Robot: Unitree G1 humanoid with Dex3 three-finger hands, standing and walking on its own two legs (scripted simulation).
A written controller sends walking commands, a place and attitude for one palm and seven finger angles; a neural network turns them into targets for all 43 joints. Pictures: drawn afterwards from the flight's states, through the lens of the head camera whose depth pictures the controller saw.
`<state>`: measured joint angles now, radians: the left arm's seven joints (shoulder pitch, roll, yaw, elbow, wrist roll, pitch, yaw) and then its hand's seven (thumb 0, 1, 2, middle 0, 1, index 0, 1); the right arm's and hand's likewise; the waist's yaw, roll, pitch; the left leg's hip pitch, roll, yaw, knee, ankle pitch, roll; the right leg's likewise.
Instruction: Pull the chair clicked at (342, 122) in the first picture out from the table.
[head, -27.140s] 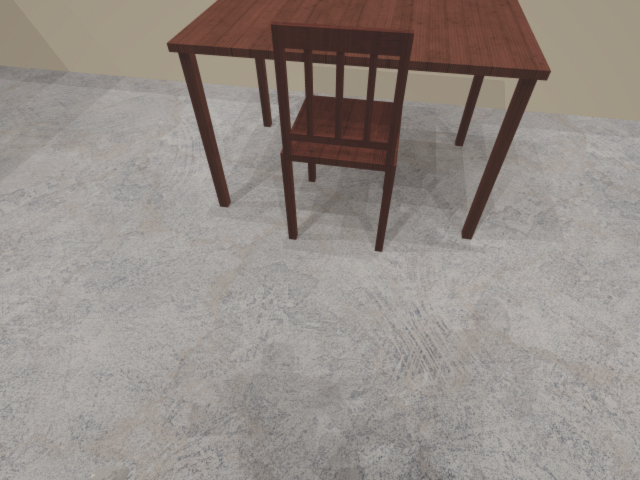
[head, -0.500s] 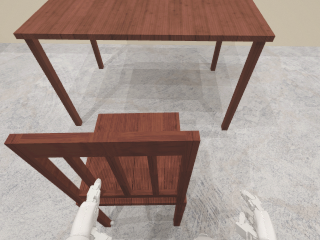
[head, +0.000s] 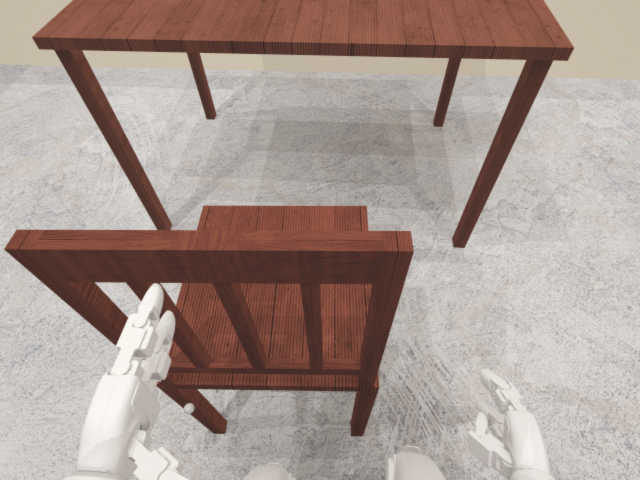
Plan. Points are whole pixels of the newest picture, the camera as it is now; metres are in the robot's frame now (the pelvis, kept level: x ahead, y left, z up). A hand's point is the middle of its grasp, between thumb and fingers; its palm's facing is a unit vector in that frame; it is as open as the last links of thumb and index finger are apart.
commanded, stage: draw the hand back to the body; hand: left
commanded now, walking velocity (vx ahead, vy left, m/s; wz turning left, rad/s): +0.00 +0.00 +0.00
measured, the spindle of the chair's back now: (245, 327) +0.32 +0.13 -0.02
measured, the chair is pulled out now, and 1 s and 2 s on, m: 0.52 0.52 0.52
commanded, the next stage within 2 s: step back with the hand held close in 1.24 s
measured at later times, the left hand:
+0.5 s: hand (57, 370) +0.19 +0.23 +0.16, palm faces +0.36 -0.84 -0.40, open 14.5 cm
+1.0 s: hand out of the picture +0.22 +0.26 +0.25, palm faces +0.51 -0.74 -0.44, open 8.0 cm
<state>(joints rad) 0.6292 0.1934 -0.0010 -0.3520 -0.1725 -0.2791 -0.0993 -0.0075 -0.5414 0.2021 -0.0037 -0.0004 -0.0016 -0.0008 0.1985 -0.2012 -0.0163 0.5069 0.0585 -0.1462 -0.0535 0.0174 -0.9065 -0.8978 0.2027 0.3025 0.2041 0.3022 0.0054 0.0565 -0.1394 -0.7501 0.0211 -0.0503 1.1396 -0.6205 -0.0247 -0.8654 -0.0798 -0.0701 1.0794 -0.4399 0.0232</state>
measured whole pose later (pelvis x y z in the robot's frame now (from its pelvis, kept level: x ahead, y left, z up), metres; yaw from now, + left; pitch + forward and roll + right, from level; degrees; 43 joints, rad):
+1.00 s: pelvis +0.03 -0.01 +0.08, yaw -1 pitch -3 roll -1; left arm 0.47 0.34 0.36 -0.40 -0.06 -0.06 0.18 0.01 0.79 0.85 -0.20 -0.28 -0.19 -0.28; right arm 0.18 -0.24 -0.01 0.67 0.02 -0.14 -0.09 0.02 -0.91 -0.90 0.20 0.30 0.20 0.30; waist 0.06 0.11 0.02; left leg -0.06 0.04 -0.02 0.47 -0.36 -0.03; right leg -0.20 -0.04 -0.07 0.47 -0.22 0.02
